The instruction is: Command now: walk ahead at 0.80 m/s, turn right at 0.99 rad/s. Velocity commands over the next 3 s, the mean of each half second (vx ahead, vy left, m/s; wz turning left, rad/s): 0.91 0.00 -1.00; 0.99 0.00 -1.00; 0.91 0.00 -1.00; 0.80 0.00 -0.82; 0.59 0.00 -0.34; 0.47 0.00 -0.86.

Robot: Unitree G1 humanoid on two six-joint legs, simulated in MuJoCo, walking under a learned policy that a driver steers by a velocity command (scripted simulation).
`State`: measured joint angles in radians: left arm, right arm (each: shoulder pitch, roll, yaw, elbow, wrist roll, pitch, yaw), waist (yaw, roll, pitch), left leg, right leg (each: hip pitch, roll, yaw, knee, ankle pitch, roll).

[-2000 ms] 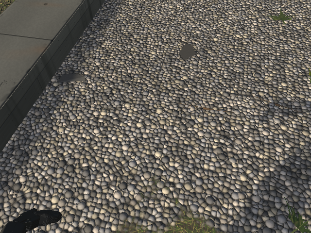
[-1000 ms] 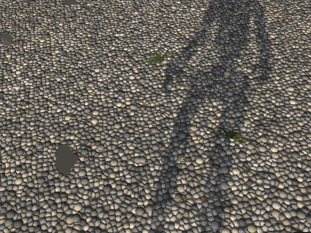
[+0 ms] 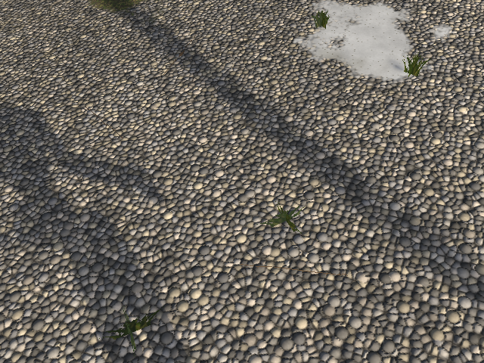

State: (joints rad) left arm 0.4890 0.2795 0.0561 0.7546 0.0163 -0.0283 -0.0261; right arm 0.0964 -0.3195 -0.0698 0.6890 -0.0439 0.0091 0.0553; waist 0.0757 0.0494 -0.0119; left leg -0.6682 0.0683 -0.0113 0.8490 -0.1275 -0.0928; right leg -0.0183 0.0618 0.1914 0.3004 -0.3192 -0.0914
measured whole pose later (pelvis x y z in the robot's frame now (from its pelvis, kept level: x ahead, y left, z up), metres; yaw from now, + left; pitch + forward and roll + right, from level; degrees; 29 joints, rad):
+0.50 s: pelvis +0.38 -0.02 -0.03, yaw -28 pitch +1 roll +2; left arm -0.05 0.32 0.02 0.62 0.04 0.00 -0.11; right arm 0.54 -0.29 -0.06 0.90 -0.03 -0.09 0.00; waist -0.08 -0.03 0.04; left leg 0.18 0.01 0.31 0.23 -0.36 -0.05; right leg -0.81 -0.05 -0.09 0.96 -0.06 -0.13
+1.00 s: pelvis +0.79 -0.30 -0.03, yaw -57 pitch +2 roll +0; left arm 0.47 0.36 0.08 0.87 0.00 -0.07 -0.01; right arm -0.04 -0.28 0.02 0.56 -0.03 -0.06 0.01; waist 0.13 -0.01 0.05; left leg -0.60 0.06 -0.06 0.55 -0.05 -0.02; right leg 0.13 0.18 0.32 0.40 -0.46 -0.18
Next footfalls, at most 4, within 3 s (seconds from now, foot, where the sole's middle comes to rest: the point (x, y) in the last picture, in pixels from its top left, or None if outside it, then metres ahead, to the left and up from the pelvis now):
0.16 left None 0.29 0.13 -0.78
0.62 right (363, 321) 0.62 -0.20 -0.78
1.02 left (411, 200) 1.05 -0.39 -0.78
1.46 right None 1.02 -0.86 -0.78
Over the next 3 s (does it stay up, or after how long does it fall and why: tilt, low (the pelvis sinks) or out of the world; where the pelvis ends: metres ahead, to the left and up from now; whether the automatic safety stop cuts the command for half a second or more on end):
stays up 0.89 -1.62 0.00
